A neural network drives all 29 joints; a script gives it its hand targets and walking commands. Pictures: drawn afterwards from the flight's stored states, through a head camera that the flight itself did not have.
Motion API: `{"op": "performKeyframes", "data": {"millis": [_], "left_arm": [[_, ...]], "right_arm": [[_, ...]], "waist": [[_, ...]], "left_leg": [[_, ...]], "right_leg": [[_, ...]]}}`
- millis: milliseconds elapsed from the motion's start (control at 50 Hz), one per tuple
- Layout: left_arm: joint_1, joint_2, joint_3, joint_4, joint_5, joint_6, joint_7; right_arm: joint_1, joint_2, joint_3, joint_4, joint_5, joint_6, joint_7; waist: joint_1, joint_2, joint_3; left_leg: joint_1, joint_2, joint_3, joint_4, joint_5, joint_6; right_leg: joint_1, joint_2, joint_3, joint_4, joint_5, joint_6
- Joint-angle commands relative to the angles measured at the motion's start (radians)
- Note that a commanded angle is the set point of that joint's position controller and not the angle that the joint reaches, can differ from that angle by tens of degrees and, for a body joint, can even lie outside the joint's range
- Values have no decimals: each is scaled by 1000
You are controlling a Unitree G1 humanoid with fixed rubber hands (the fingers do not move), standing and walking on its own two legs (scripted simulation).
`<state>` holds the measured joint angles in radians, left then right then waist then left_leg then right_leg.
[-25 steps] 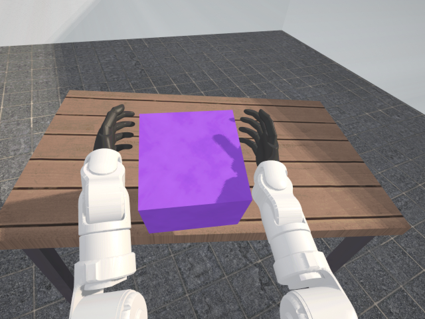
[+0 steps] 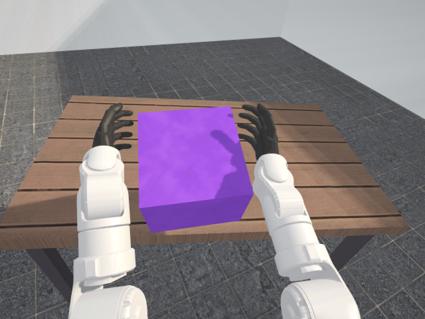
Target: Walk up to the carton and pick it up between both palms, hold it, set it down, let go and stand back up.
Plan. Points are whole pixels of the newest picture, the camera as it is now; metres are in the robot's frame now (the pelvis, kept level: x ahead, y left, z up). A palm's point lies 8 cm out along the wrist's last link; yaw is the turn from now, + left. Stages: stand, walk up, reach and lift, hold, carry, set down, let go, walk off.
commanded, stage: hold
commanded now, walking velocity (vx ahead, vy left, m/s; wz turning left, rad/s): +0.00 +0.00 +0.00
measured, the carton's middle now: (191, 169) +0.38 +0.00 +0.10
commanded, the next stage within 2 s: none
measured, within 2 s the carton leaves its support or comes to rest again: neither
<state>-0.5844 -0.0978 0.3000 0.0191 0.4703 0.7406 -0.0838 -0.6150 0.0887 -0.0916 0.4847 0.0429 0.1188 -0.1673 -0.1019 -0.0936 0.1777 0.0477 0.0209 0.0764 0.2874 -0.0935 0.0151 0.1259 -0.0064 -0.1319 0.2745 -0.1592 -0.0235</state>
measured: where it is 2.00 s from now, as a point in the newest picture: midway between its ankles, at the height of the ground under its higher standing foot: outside the picture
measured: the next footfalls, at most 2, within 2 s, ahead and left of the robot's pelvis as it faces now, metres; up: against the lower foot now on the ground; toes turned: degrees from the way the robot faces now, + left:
none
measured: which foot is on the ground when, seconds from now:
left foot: down 0.00-1.00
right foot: down 0.00-1.00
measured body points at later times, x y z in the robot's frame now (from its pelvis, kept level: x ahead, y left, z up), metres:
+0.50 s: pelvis +0.00 +0.00 +0.00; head -0.02 +0.03 +0.45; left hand +0.38 +0.14 +0.18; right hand +0.37 -0.14 +0.18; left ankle +0.06 +0.11 -0.75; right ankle +0.02 -0.10 -0.75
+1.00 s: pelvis +0.00 -0.01 +0.00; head -0.02 +0.02 +0.45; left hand +0.38 +0.14 +0.18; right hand +0.37 -0.14 +0.18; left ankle +0.06 +0.11 -0.75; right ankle +0.02 -0.10 -0.75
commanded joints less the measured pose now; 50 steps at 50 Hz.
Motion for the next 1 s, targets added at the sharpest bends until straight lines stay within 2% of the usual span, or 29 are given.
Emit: {"op": "performKeyframes", "data": {"millis": [0,40,60,80,100,120,140,160,180,240,340,400,420,480,500,540,560,620,640,660,740,760,800,820,840,860,920,940,980], "left_arm": [[-570,-357,-390,-128,-155,-68,-116],[-561,-358,-378,-77,-143,-65,-104],[-527,-330,-358,-69,-148,-61,-112],[-520,-351,-382,-95,-157,-62,-113],[-546,-336,-375,-90,-153,-67,-121],[-543,-352,-390,-130,-156,-75,-119],[-546,-338,-384,-116,-164,-78,-118],[-573,-353,-405,-121,-179,-81,-118],[-535,-341,-369,-100,-136,-69,-114],[-528,-340,-371,-89,-141,-54,-124],[-474,-324,-360,-113,-137,-57,-135],[-516,-328,-355,-103,-122,-53,-127],[-521,-326,-369,-104,-139,-51,-135],[-444,-321,-375,-122,-143,-50,-138],[-508,-343,-408,-151,-157,-61,-132],[-495,-338,-394,-137,-156,-57,-141],[-558,-334,-404,-135,-159,-62,-141],[-492,-328,-374,-116,-138,-46,-141],[-476,-313,-352,-113,-126,-38,-146],[-502,-329,-356,-96,-116,-36,-147],[-501,-334,-393,-169,-162,-56,-137],[-475,-304,-365,-144,-158,-53,-147],[-495,-294,-340,-132,-149,-50,-151],[-505,-344,-378,-158,-159,-51,-140],[-477,-357,-399,-185,-150,-48,-136],[-515,-307,-351,-120,-136,-49,-144],[-485,-346,-382,-156,-148,-47,-139],[-493,-312,-351,-100,-147,-43,-151],[-523,-338,-371,-146,-144,-52,-143]], "right_arm": [[-621,288,303,-187,42,-42,133],[-644,277,287,-167,29,-50,146],[-594,292,285,-162,14,-38,135],[-585,280,269,-154,23,-39,131],[-600,294,302,-168,15,-40,129],[-582,322,314,-184,33,-44,128],[-594,328,341,-213,45,-43,121],[-598,314,324,-215,35,-50,117],[-594,303,314,-172,38,-39,117],[-564,289,285,-136,29,-23,124],[-591,316,368,-263,67,-43,102],[-602,291,337,-204,51,-34,115],[-554,293,298,-155,25,-20,110],[-548,307,361,-236,57,-28,97],[-554,284,334,-212,49,-32,105],[-564,304,343,-254,45,-28,95],[-565,302,312,-226,30,-29,97],[-540,281,312,-201,37,-15,103],[-538,302,343,-217,39,-10,100],[-557,284,301,-170,38,-3,104],[-570,315,363,-263,68,-28,102],[-569,329,390,-288,62,-19,86],[-574,335,383,-264,66,-14,86],[-555,293,346,-217,56,-12,97],[-552,291,355,-249,63,-19,102],[-579,306,368,-224,61,-15,100],[-599,299,374,-278,71,-24,101],[-596,301,366,-282,44,-22,91],[-545,317,334,-188,41,-9,104]], "waist": [[9,126,-357],[13,130,-370],[2,68,-355],[-26,109,-357],[-21,63,-376],[-15,96,-435],[6,63,-440],[-21,92,-446],[-4,117,-420],[-24,113,-345],[8,77,-410],[16,93,-358],[-18,98,-327],[-5,67,-374],[-32,108,-396],[-16,63,-355],[-35,107,-374],[-28,114,-339],[0,77,-323],[-18,107,-296],[-11,97,-407],[3,55,-381],[12,53,-396],[-24,105,-404],[-21,124,-406],[14,86,-361],[14,91,-388],[4,41,-368],[-7,111,-352]], "left_leg": [[160,-9,2,-24,33,-11],[166,-9,0,-33,4,-8],[168,-18,7,-30,23,11],[178,-12,5,-23,48,-3],[187,-14,9,-11,80,2],[207,-16,6,6,127,-1],[207,-22,4,13,132,9],[203,-21,0,11,124,-4],[205,-28,4,6,131,1],[173,-20,6,-18,55,-3],[209,-33,2,20,192,12],[196,-25,5,-10,87,6],[176,-23,14,-28,28,6],[208,-29,8,11,174,11],[207,-20,-2,7,148,-9],[180,-20,-3,1,125,8],[179,-24,7,-1,81,0],[183,-19,5,-10,90,2],[173,-30,9,-9,90,18],[156,-25,11,-28,31,6],[189,-26,-1,8,157,4],[182,-41,6,13,166,21],[154,-44,4,1,103,33],[185,-22,-1,-8,112,-2],[193,-19,-3,-3,157,-11],[185,-30,10,-7,100,13],[180,-28,1,-1,119,13],[163,-32,9,-15,67,30],[162,-24,1,-14,79,11]], "right_leg": [[-99,35,-25,-48,4,22],[-128,34,-32,-54,-25,19],[-104,28,-24,-58,15,31],[-102,28,-17,-57,45,28],[-94,26,-22,-51,75,38],[-61,22,-14,-40,129,40],[-76,25,-10,-42,124,45],[-76,26,-15,-38,119,33],[-62,25,-14,-48,119,37],[-80,25,-17,-54,51,31],[-29,24,-13,-45,195,50],[-82,31,-25,-53,56,37],[-83,27,-21,-62,17,33],[-42,23,-13,-45,190,50],[-63,32,-22,-39,148,37],[-59,30,-17,-46,126,42],[-65,24,-21,-48,85,38],[-81,20,-13,-53,86,34],[-48,16,-15,-46,102,47],[-65,21,-19,-56,33,36],[-42,24,-12,-34,178,44],[-26,15,-4,-38,224,59],[-16,12,-3,-42,146,58],[-63,24,-10,-42,131,41],[-48,34,-17,-31,161,37],[-67,25,-18,-50,79,45],[-52,29,-18,-42,127,40],[-62,21,-17,-52,82,46],[-58,18,-12,-39,88,35]]}}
